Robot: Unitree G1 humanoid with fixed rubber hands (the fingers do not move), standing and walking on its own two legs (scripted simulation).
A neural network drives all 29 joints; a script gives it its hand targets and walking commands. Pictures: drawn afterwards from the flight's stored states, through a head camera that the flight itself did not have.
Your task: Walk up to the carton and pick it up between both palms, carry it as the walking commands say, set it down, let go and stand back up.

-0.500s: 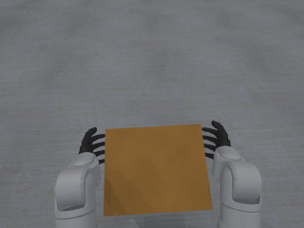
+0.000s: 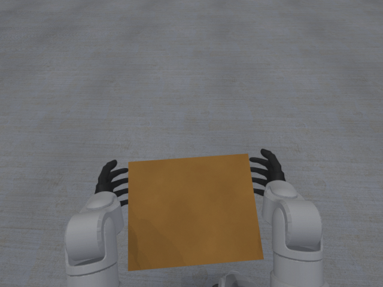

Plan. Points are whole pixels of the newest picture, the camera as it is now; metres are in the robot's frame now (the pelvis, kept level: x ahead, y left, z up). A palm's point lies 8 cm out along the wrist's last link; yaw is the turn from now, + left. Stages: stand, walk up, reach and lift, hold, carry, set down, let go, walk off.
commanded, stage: carry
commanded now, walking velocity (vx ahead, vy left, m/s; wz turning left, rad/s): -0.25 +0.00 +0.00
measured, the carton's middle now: (191, 208) +0.28 +0.02 +0.01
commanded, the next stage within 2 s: none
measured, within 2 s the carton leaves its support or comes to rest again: neither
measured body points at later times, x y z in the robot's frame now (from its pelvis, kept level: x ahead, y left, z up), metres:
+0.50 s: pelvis -0.19 -0.09 +0.02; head -0.18 -0.11 +0.47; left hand +0.09 +0.08 +0.11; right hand +0.10 -0.24 +0.11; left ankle -0.09 +0.06 -0.69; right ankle -0.19 -0.17 -0.70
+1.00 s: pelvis -0.39 -0.13 +0.02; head -0.38 -0.14 +0.47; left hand -0.14 +0.05 +0.11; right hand -0.10 -0.27 +0.12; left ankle -0.35 +0.00 -0.70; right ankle -0.34 -0.22 -0.67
